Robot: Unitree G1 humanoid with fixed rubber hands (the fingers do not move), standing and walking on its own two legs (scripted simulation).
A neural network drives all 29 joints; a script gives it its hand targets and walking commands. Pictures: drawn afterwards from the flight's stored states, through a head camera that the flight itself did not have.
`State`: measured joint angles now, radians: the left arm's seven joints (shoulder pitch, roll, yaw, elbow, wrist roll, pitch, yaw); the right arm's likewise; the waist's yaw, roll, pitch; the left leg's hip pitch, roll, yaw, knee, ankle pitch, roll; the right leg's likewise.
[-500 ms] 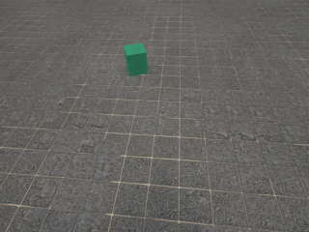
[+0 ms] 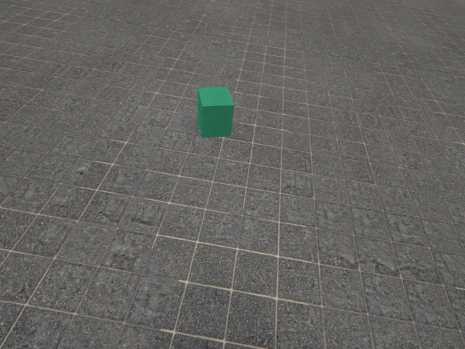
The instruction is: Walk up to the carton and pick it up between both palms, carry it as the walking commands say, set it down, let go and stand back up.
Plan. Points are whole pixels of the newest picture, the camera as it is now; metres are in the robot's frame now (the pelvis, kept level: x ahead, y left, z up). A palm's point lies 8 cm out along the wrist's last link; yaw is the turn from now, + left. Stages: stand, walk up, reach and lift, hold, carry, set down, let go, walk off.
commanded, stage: walk up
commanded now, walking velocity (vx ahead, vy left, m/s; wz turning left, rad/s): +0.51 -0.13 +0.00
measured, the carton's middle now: (214, 112) +1.65 +0.05 -0.65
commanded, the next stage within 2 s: none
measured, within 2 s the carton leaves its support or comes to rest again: neither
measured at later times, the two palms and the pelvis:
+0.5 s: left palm (141, 285) +0.30 +0.18 -0.14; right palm (351, 324) +0.23 -0.27 -0.16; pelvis +0.24 -0.04 -0.01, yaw +0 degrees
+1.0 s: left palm (136, 183) +0.57 +0.25 -0.13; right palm (306, 229) +0.44 -0.20 -0.13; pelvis +0.47 +0.01 +0.00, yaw +0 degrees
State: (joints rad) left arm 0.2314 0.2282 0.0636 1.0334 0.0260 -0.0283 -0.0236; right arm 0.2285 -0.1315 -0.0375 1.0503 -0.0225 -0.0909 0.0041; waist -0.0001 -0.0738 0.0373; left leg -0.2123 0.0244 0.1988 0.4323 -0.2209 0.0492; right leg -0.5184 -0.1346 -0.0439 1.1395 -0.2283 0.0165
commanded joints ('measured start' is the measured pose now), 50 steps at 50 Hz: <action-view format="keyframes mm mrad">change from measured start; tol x32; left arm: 1 1 -3 6 -41 6 20 -12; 11 -231 0 3 -132 -3 -13 -17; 16 316 270 72 1 14 -50 32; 50 -143 -6 -10 -115 4 -7 -25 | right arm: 1 166 -162 -30 17 3 -22 -8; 50 113 -168 -37 13 -9 -14 -3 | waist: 1 -25 141 40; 9 -60 313 97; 16 124 -264 -323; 33 -66 -81 25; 36 -168 518 -154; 50 -32 243 62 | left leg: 1 110 359 -325 -266 174 61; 11 72 229 -130 -222 181 62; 14 -152 157 -73 284 298 8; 16 -470 11 -149 789 -328 -27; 19 -493 105 -249 865 -128 -65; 34 194 63 -21 98 40 -68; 36 416 431 -572 -241 -450 63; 50 8 271 -181 -321 -46 65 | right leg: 1 -193 -47 41 -52 82 23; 13 329 59 -127 -659 74 -42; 16 870 -426 584 -857 11 -215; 32 136 -180 2 -983 -170 -118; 39 -252 -15 17 113 -147 -41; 50 35 8 -49 -428 35 20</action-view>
